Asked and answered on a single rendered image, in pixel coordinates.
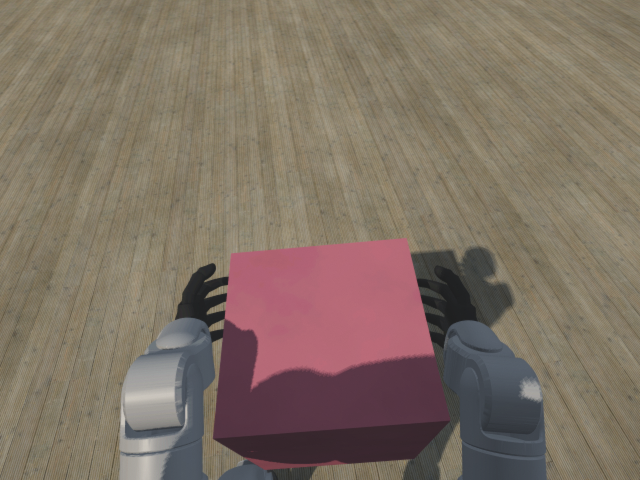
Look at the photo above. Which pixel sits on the robot left hand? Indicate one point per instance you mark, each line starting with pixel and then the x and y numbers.
pixel 193 304

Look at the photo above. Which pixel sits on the robot right forearm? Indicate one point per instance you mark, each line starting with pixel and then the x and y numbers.
pixel 501 406

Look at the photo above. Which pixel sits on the robot left forearm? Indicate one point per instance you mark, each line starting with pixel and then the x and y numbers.
pixel 162 408

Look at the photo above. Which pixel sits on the robot right hand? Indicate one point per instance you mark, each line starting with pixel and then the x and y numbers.
pixel 457 308

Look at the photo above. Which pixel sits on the carton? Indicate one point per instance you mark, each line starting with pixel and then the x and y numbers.
pixel 327 357

